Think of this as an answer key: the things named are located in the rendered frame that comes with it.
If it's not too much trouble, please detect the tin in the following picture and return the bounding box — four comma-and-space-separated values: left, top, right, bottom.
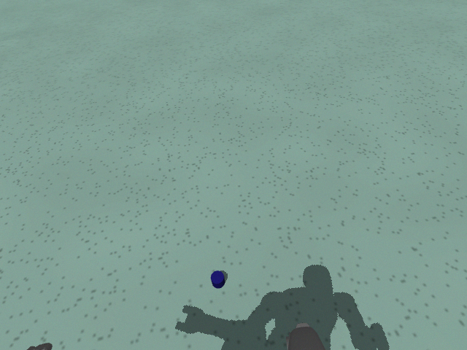
211, 271, 225, 289

